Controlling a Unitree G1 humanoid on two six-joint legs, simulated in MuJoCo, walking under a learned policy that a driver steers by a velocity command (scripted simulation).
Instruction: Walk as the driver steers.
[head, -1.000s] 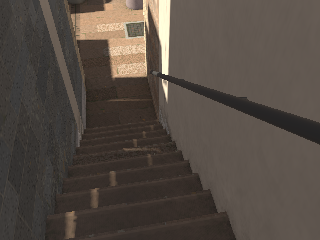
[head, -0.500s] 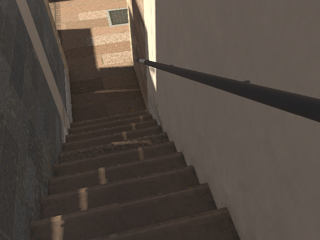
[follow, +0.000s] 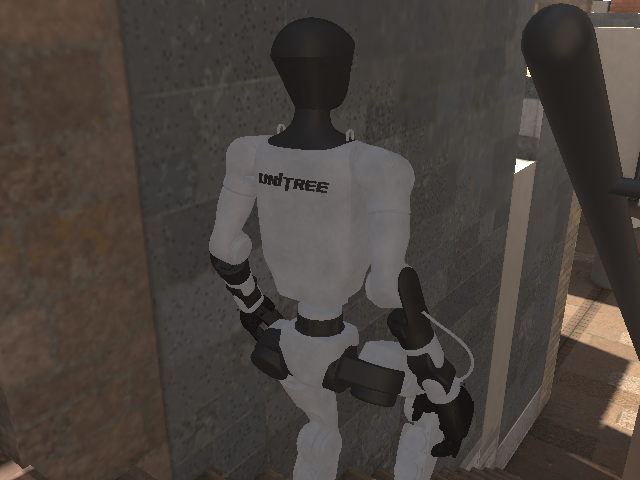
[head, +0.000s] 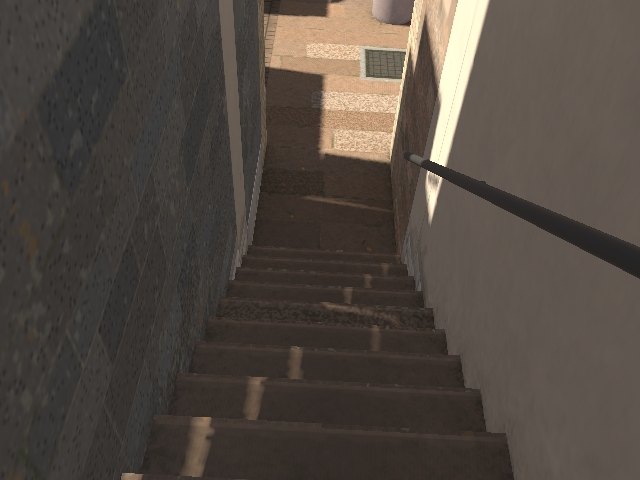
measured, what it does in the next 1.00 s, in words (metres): goes down: right foot, then left foot 0.18 m lower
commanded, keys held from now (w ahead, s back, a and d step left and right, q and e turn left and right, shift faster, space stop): w+q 0.08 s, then w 0.92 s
